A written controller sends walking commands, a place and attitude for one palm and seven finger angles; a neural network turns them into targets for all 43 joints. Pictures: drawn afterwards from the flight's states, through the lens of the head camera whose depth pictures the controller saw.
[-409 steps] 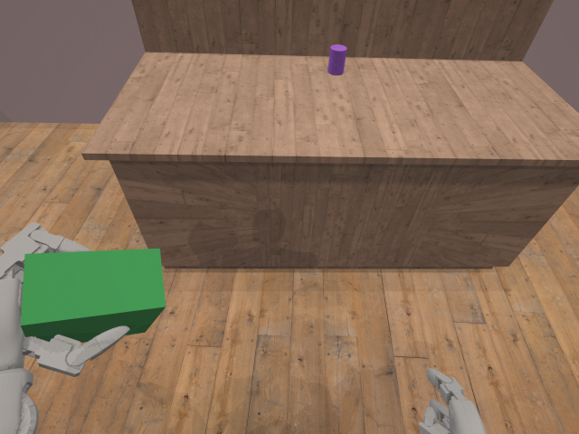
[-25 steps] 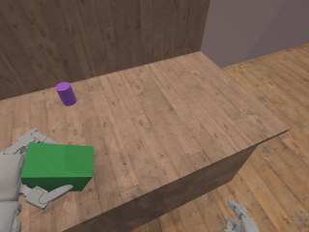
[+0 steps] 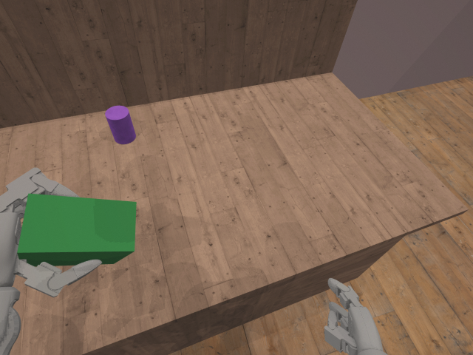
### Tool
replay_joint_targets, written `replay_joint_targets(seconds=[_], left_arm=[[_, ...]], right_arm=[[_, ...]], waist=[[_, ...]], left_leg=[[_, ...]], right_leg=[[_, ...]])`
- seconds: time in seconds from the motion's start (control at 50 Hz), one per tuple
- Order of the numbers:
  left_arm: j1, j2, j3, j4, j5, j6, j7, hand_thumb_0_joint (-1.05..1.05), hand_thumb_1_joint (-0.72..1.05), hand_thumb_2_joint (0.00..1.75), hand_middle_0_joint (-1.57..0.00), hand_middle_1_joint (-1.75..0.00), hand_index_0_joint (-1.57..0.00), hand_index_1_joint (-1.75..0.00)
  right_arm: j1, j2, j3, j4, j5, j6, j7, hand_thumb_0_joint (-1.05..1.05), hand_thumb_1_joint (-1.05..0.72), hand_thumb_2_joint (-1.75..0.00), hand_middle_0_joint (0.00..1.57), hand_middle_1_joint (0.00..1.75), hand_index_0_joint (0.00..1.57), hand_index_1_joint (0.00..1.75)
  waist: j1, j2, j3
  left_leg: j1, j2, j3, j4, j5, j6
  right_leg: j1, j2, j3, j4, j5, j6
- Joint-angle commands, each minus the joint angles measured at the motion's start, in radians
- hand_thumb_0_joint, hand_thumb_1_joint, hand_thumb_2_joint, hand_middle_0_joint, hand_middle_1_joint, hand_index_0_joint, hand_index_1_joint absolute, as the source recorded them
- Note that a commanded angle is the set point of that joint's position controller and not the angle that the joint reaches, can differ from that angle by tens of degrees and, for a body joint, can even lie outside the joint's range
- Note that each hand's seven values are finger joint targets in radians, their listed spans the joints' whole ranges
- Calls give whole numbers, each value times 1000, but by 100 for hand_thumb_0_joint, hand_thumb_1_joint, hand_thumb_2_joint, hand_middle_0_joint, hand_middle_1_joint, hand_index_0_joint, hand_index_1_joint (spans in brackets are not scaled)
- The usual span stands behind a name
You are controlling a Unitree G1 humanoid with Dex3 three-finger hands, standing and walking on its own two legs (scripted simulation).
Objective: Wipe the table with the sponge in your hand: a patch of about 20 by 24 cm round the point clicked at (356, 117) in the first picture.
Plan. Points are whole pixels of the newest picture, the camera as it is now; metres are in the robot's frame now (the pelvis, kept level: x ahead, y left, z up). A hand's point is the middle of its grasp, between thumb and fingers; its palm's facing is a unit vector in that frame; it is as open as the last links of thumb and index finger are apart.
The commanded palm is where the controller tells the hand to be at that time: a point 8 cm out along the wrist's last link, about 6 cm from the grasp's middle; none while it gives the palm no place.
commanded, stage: come to a stop and stand still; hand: left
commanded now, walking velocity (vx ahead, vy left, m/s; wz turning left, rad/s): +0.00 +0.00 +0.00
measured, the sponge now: (93, 235) +0.24 +0.22 +0.12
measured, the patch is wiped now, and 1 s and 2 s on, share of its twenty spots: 0.00 0.00 0.00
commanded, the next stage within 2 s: look again from close up in 0.78 s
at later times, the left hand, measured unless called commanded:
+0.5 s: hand (105, 238) +0.22 +0.19 +0.15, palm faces +0.32 -0.86 -0.39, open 10.3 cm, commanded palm +0.16 +0.23 +0.17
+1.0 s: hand (102, 239) +0.22 +0.19 +0.15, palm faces +0.33 -0.86 -0.39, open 10.3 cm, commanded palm +0.16 +0.23 +0.17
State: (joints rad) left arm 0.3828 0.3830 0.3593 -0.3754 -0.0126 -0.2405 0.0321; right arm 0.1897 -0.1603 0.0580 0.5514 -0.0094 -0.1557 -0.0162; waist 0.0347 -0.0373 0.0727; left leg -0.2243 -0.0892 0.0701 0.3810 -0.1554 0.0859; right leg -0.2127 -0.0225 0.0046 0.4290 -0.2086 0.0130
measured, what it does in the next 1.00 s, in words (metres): shifts its weight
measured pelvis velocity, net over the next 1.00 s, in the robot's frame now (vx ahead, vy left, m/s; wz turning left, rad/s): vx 0.00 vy -0.05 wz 0.01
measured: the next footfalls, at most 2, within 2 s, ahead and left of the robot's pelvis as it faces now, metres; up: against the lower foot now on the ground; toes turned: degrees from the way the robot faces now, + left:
none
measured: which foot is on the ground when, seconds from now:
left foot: down 0.00-1.00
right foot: down 0.00-1.00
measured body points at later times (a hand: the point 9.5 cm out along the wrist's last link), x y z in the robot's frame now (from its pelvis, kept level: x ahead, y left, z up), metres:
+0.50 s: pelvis +0.00 -0.05 +0.00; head +0.02 -0.04 +0.45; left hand +0.20 +0.24 +0.17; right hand +0.18 -0.28 -0.07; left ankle +0.03 +0.04 -0.74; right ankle +0.01 -0.14 -0.74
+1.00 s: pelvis +0.00 -0.05 +0.00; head +0.01 -0.04 +0.45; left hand +0.19 +0.24 +0.17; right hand +0.18 -0.27 -0.07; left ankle +0.03 +0.04 -0.74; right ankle +0.01 -0.14 -0.74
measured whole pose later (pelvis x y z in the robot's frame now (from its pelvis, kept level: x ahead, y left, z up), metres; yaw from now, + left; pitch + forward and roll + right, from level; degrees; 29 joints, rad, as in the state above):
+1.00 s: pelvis +0.00 -0.05 +0.00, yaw +0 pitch +0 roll -1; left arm 0.43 0.38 0.32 -0.41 -0.04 -0.18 0.06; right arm 0.22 -0.21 0.04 0.58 0.02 -0.12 -0.05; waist 0.02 -0.01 0.00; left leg -0.25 -0.01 0.03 0.43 -0.18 0.03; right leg -0.19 0.06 -0.03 0.36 -0.18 -0.05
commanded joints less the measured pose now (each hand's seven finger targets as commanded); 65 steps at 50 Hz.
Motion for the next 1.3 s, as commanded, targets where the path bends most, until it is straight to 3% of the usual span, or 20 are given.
replay_joint_targets(seconds=[0.0, 0.02, 0.1, 0.12, 0.2, 0.22, 0.3, 0.32, 0.38, 0.44, 0.5, 0.52, 0.6, 0.62, 0.78, 0.9, 0.92, 1.0, 1.2, 1.28], left_arm=[[-111, 234, 147, -412, -7, -87, 34, 0, 10, 130, -120, -160, -120, -160], [-96, 178, 99, -403, -20, -89, 31, 0, 10, 130, -120, -160, -120, -160], [-45, 221, 159, -397, -15, -85, 43, 0, 10, 130, -120, -160, -120, -160], [-33, 183, 126, -363, -28, -84, 40, 0, 10, 130, -120, -160, -120, -160], [4, 187, 158, -255, -36, -66, 39, 0, 10, 130, -120, -160, -120, -160], [-3, 136, 107, -232, -48, -67, 31, 0, 10, 130, -120, -160, -120, -160], [-20, 161, 114, -219, -41, -52, 34, 0, 10, 130, -120, -160, -120, -160], [-29, 122, 69, -217, -47, -53, 29, 0, 10, 130, -120, -160, -120, -160], [-56, 150, 73, -252, -40, -46, 35, 0, 10, 130, -120, -160, -120, -160], [-68, 179, 93, -286, -37, -47, 46, 0, 10, 130, -120, -160, -120, -160], [-64, 222, 139, -315, -35, -44, 58, 0, 10, 130, -120, -160, -120, -160], [-48, 176, 102, -289, -45, -45, 54, 0, 10, 130, -120, -160, -120, -160], [-16, 201, 134, -268, -45, -34, 57, 0, 10, 130, -120, -160, -120, -160], [-4, 168, 104, -245, -52, -33, 52, 0, 10, 130, -120, -160, -120, -160], [-26, 165, 81, -245, -48, -11, 46, 0, 10, 130, -120, -160, -120, -160], [-72, 202, 103, -293, -36, -12, 57, 0, 10, 130, -120, -160, -120, -160], [-70, 169, 76, -283, -40, -15, 54, 0, 10, 130, -120, -160, -120, -160], [-51, 199, 110, -288, -35, -14, 58, 0, 10, 130, -120, -160, -120, -160], [-36, 179, 94, -277, -32, -13, 54, 0, 10, 130, -120, -160, -120, -160], [-76, 167, 79, -270, -33, -13, 49, 0, 10, 130, -120, -160, -120, -160]], right_arm=[[-74, -147, -58, -168, 7, -54, -17, 0, -90, -90, 20, 30, 20, 30], [-60, -138, -54, -171, 4, -52, -19, 0, -90, -90, 20, 30, 20, 30], [-55, -149, -64, -160, 10, -56, -15, 0, -90, -90, 20, 30, 20, 30], [-41, -141, -60, -161, 8, -48, -19, 0, -90, -90, 20, 30, 20, 30], [-45, -156, -70, -146, 20, -40, -25, 0, -90, -90, 20, 30, 20, 30], [-34, -153, -67, -145, 19, -35, -27, 0, -90, -90, 20, 30, 20, 30], [-60, -160, -68, -143, 29, -36, -33, 0, -90, -90, 20, 30, 20, 30], [-52, -159, -66, -144, 26, -34, -34, 0, -90, -90, 20, 30, 20, 30], [-55, -165, -70, -146, 25, -34, -37, 0, -90, -90, 20, 30, 20, 30], [-63, -160, -67, -146, 25, -38, -41, 0, -90, -90, 20, 30, 20, 30], [-73, -161, -69, -139, 31, -38, -42, 0, -90, -90, 20, 30, 20, 30], [-63, -156, -65, -141, 28, -35, -42, 0, -90, -90, 20, 30, 20, 30], [-65, -162, -71, -134, 34, -34, -43, 0, -90, -90, 20, 30, 20, 30], [-57, -159, -67, -136, 29, -30, -43, 0, -90, -90, 20, 30, 20, 30], [-58, -166, -70, -136, 32, -25, -47, 0, -90, -90, 20, 30, 20, 30], [-75, -163, -67, -129, 34, -27, -49, 0, -90, -90, 20, 30, 20, 30], [-65, -162, -65, -130, 29, -26, -50, 0, -90, -90, 20, 30, 20, 30], [-67, -161, -67, -131, 32, -27, -48, 0, -90, -90, 20, 30, 20, 30], [-61, -160, -68, -132, 32, -29, -49, 0, -90, -90, 20, 30, 20, 30], [-45, -158, -70, -131, 24, -28, -51, 0, -90, -90, 20, 30, 20, 30]], waist=[[1, 154, -239], [-3, 173, -229], [-3, 220, -237], [-7, 203, -232], [-13, 104, -198], [-17, 95, -192], [-18, 52, -180], [-18, 51, -194], [-17, 41, -191], [-15, 92, -197], [-14, 103, -201], [-17, 98, -200], [-17, 92, -199], [-17, 75, -202], [-15, 48, -208], [-16, 98, -187], [-18, 98, -189], [-17, 115, -181], [-19, 111, -183], [-18, 117, -179]], left_leg=[[147, 211, -163, -75, 207, -153], [119, 214, -179, -72, 193, -154], [132, 208, -161, -62, 165, -145], [104, 210, -175, -54, 141, -141], [83, 186, -166, -31, 51, -117], [76, 185, -177, -27, 43, -115], [77, 178, -175, -20, 16, -78], [72, 177, -176, -13, 11, -72], [64, 170, -176, 8, 3, -59], [56, 165, -171, 14, -6, -53], [56, 160, -163, 30, 11, -51], [47, 161, -167, 26, 12, -51], [60, 161, -163, 37, 12, -52], [57, 165, -164, 32, 0, -49], [70, 177, -167, 15, 57, -43], [63, 177, -168, -9, 14, -42], [53, 179, -175, -16, 11, -43], [49, 182, -180, -28, -27, -46], [59, 199, -192, -66, -49, -51], [58, 239, -225, -129, -82, -81]], right_leg=[[43, -13, -10, -4, 96, -46], [55, -21, -16, -9, 90, -50], [46, -13, -7, -10, 84, -55], [62, -25, -7, -36, 87, -54], [32, -37, 45, -86, 128, -61], [23, -45, 43, -96, 124, -64], [-8, -54, 85, -123, 129, -58], [3, -60, 80, -125, 127, -60], [-6, -72, 109, -140, 131, -64], [0, -75, 122, -146, 123, -64], [-1, -78, 133, -148, 140, -62], [7, -79, 118, -145, 132, -63], [-13, -78, 129, -151, 136, -59], [-12, -76, 118, -154, 122, -55], [2, -72, 121, -141, 195, -39], [-6, -66, 117, -150, 143, -47], [8, -65, 105, -143, 132, -51], [2, -61, 104, -151, 98, -55], [1, -46, 80, -133, 87, -53], [5, -21, 46, -92, 56, -46]])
